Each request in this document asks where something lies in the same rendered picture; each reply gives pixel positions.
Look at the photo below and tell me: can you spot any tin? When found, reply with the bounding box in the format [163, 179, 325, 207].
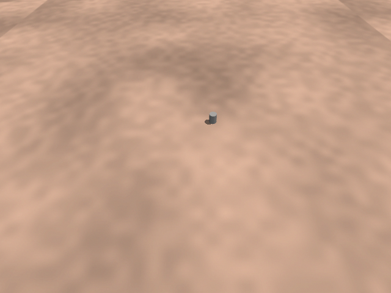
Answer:
[209, 112, 217, 124]

